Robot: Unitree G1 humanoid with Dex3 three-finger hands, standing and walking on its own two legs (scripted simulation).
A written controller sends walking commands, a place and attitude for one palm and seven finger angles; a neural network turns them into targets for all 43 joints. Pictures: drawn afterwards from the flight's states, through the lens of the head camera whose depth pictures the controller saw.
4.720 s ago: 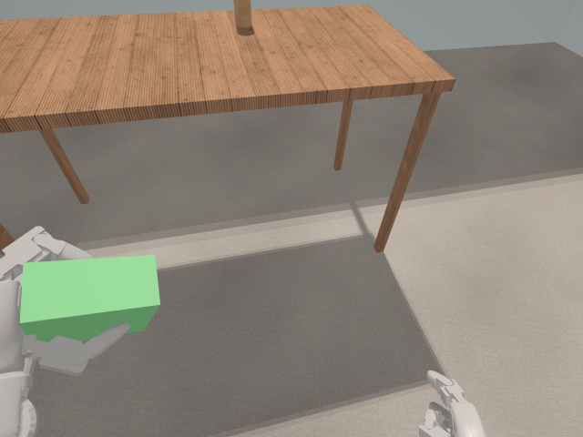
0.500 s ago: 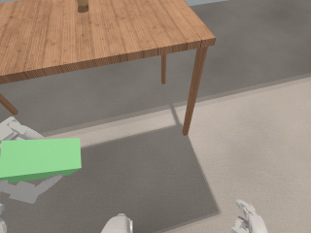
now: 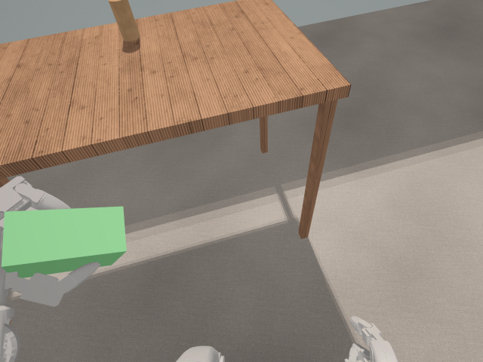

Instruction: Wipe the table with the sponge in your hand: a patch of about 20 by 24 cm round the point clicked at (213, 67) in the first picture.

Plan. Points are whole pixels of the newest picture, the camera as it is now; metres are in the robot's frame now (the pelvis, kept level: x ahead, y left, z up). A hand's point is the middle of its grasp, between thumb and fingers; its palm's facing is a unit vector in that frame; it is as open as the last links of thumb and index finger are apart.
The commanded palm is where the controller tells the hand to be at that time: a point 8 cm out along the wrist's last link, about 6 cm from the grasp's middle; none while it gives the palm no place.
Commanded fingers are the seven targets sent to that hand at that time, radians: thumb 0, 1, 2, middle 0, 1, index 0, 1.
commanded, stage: take the last steps up to it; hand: left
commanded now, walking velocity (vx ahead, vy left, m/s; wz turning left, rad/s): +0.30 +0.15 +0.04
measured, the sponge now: (84, 241) +0.23 +0.20 +0.17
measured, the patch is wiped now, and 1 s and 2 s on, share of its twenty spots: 0.00 0.00 0.00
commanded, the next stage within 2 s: come to a stop and stand still in 1.38 s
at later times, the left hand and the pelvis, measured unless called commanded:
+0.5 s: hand (59, 166) +0.33 +0.27 +0.19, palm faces +0.38 -0.81 -0.45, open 9.7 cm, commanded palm +0.27 +0.32 +0.19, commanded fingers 0.00 0.10 1.30 -1.20 -1.60 -1.20 -1.60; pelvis +0.10 +0.05 +0.00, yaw -2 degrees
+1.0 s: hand (61, 141) +0.38 +0.30 +0.19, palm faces +0.37 -0.81 -0.46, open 9.7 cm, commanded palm +0.33 +0.35 +0.19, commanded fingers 0.00 0.10 1.30 -1.20 -1.60 -1.20 -1.60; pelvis +0.17 +0.07 +0.00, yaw -1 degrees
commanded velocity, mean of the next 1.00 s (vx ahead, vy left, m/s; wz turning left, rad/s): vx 0.22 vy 0.15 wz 0.00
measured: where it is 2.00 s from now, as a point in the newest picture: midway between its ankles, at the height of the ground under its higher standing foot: outside the picture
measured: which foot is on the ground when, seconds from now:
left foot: up 0.00-0.28, down 0.30-0.60, up 0.62-0.98, down 1.00-1.00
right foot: down 0.00-0.30, up 0.32-0.56, down 0.58-1.00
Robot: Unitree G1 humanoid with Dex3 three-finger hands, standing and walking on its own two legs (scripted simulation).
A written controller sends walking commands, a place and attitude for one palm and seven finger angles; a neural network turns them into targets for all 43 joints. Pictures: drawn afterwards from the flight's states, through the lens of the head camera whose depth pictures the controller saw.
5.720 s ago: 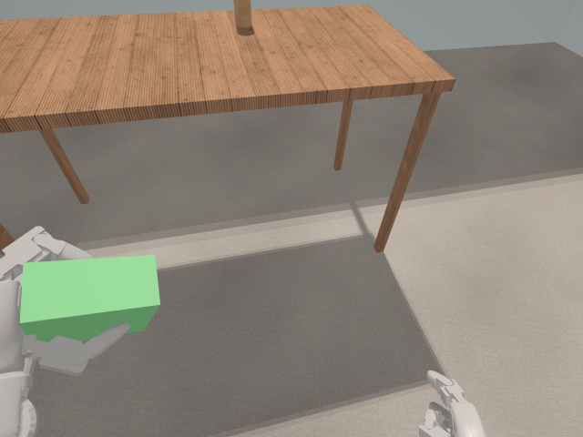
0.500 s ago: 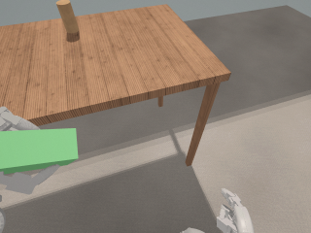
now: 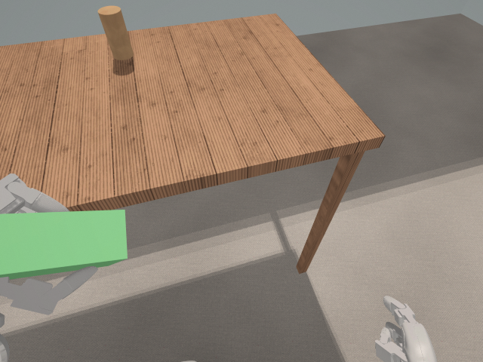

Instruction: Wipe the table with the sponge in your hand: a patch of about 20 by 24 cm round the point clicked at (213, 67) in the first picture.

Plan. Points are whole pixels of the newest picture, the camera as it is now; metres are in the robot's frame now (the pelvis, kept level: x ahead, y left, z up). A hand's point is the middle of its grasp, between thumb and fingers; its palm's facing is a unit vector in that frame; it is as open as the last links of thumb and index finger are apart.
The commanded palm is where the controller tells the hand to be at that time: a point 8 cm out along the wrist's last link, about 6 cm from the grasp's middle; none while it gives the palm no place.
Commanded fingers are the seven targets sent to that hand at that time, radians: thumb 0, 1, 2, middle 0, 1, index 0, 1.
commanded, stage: take the last steps up to it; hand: left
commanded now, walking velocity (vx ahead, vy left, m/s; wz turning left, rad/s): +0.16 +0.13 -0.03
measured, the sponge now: (80, 243) +0.22 +0.20 +0.17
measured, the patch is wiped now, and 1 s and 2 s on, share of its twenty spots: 0.00 0.00 0.00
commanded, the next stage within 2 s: come to a stop and stand still in 0.38 s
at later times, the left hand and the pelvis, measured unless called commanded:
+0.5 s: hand (49, 223) +0.24 +0.24 +0.17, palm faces +0.40 -0.81 -0.43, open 9.7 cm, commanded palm +0.18 +0.29 +0.19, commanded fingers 0.00 0.10 1.30 -1.20 -1.60 -1.20 -1.60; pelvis +0.02 +0.01 +0.01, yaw -1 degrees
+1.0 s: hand (29, 256) +0.20 +0.24 +0.18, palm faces +0.37 -0.82 -0.43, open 9.7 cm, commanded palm +0.15 +0.29 +0.19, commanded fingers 0.00 0.10 1.30 -1.20 -1.60 -1.20 -1.60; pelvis -0.02 +0.01 +0.00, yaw -1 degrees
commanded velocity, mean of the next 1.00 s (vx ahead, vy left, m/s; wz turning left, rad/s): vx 0.08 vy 0.03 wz -0.01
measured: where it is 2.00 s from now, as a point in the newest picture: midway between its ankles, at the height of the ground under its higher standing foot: outside the picture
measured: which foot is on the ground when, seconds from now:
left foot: down 0.00-0.32, up 0.34-0.62, down 0.64-0.96, up 0.98-1.00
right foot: down 0.00-0.00, up 0.02-0.28, down 0.30-0.66, up 0.68-0.90, down 0.92-1.00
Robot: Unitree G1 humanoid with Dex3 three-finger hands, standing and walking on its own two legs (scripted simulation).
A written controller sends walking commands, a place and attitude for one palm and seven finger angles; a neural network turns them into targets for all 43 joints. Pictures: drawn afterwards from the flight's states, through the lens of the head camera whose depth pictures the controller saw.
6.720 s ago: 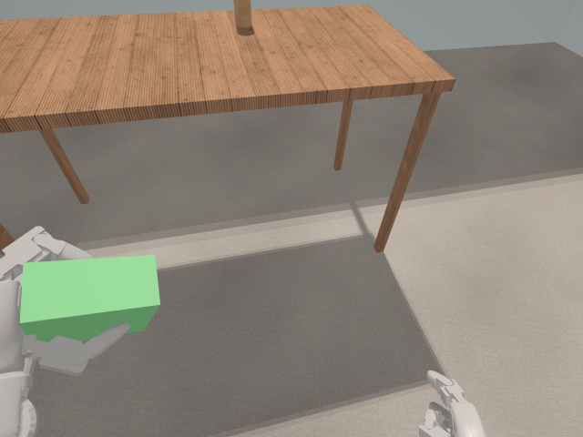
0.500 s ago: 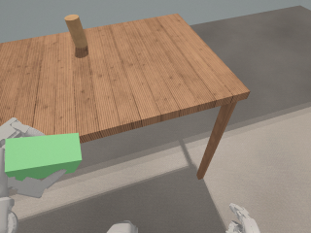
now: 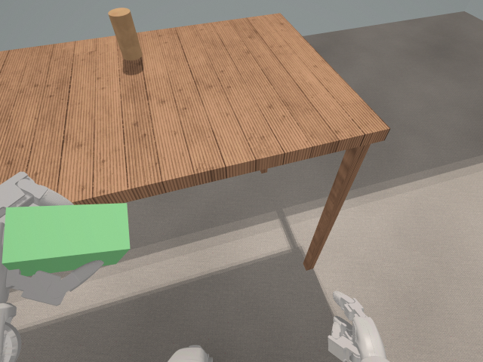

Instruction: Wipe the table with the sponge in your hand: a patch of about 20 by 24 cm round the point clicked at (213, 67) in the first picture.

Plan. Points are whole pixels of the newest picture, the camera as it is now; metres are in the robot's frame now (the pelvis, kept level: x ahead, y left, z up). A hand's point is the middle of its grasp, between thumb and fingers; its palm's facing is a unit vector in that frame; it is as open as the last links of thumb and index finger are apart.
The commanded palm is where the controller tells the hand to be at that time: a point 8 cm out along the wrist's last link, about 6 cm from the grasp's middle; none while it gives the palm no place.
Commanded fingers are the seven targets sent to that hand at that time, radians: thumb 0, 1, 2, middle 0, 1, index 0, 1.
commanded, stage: come to a stop and stand still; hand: left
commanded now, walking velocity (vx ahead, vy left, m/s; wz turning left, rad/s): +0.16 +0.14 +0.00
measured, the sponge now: (87, 239) +0.22 +0.21 +0.16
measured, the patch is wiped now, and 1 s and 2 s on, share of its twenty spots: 0.00 0.00 0.00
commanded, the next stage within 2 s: look again from close up in 0.80 s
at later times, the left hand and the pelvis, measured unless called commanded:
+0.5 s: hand (17, 279) +0.17 +0.25 +0.17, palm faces +0.44 -0.81 -0.40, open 9.7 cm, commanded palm +0.12 +0.29 +0.19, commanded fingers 0.00 0.10 1.30 -1.20 -1.60 -1.20 -1.60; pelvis -0.04 +0.00 +0.00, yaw +1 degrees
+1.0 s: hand out of the picture +0.18 +0.30 +0.19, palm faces +0.48 -0.76 -0.44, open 9.7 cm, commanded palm +0.10 +0.30 +0.19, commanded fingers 0.00 0.10 1.30 -1.20 -1.60 -1.20 -1.60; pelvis -0.06 +0.02 +0.00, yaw +0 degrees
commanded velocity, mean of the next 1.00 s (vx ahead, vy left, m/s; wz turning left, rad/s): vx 0.02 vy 0.02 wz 0.00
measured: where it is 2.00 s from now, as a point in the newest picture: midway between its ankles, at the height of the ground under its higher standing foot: outside the picture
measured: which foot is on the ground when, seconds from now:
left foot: up 0.00-0.30, down 0.32-1.00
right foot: down 0.00-1.00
